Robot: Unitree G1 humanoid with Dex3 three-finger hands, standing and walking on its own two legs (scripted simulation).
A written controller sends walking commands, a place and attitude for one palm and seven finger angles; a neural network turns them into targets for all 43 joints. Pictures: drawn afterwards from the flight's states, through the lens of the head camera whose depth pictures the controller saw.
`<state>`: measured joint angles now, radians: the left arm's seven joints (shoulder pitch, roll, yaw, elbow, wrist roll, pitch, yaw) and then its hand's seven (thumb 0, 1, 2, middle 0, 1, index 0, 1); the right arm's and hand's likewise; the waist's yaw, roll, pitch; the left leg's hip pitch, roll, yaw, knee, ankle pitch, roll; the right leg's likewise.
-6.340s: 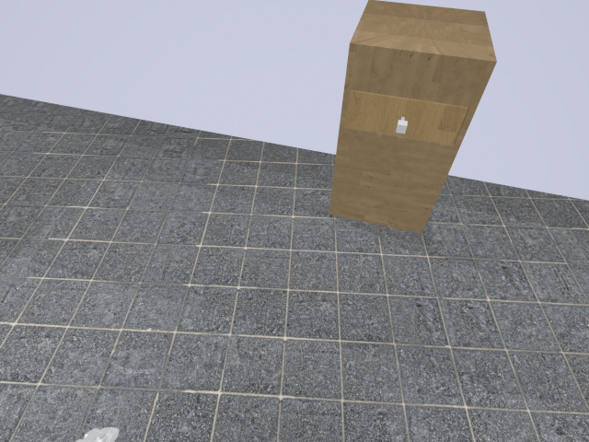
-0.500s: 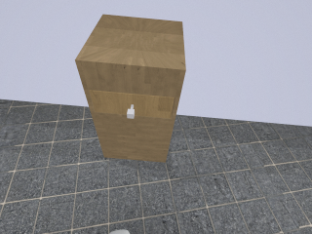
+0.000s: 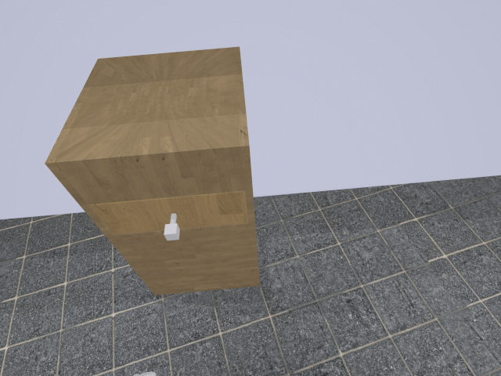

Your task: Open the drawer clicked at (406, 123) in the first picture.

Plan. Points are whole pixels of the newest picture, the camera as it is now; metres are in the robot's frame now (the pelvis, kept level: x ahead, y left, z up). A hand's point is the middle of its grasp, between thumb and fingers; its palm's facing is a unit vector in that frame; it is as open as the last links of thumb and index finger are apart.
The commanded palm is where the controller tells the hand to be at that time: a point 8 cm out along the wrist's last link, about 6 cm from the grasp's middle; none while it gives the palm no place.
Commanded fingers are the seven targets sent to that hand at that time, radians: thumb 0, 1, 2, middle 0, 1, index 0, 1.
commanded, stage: come to a stop and stand still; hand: left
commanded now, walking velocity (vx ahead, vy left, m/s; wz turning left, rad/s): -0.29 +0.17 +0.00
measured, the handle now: (172, 226) +0.50 +0.23 -0.20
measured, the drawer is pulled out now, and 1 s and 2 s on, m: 0.00 0.00 0.00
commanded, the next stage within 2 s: look again from close up in 1.06 s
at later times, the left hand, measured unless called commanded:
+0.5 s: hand out of the picture -0.01 +0.24 -0.17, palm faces +0.07 -0.97 -0.23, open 7.4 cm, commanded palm none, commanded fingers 0.00 0.90 0.90 -0.20 -0.30 -0.20 -0.30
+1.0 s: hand out of the picture -0.06 +0.18 -0.16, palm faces +0.01 -0.98 -0.18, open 7.3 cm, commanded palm none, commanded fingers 0.00 0.90 0.90 -0.20 -0.30 -0.20 -0.30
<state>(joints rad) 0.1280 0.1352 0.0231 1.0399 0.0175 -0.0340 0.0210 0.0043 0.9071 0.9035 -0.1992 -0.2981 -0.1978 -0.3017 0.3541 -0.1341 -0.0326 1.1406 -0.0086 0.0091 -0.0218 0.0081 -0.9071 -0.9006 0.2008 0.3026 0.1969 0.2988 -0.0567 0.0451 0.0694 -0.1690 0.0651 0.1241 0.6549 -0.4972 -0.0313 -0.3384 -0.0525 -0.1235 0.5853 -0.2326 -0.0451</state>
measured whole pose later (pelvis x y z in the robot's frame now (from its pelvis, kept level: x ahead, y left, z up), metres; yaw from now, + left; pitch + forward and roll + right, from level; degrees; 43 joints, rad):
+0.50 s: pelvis -0.03 +0.04 +0.01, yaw +0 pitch +0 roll +1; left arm 0.23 0.22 0.05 1.05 0.02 0.05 0.02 0.01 0.91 0.90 -0.20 -0.30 -0.20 -0.30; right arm 0.22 -0.16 -0.01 1.01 -0.02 0.03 -0.02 0.01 -0.90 -0.90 0.20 0.30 0.20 0.30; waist 0.03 -0.04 0.02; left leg -0.19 0.00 0.04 0.45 -0.26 0.01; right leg -0.39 -0.03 -0.02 0.80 -0.37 0.00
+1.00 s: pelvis -0.05 +0.02 +0.01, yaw -1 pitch -1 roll +0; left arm 0.28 0.13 0.00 1.15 0.00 0.00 0.03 0.02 0.92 0.90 -0.20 -0.30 -0.20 -0.30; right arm 0.30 -0.14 0.01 1.16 -0.01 0.02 -0.03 0.01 -0.91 -0.90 0.20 0.30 0.20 0.30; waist -0.01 0.00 0.03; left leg -0.17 0.04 0.04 0.40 -0.21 -0.03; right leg -0.15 0.02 -0.05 0.42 -0.25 -0.04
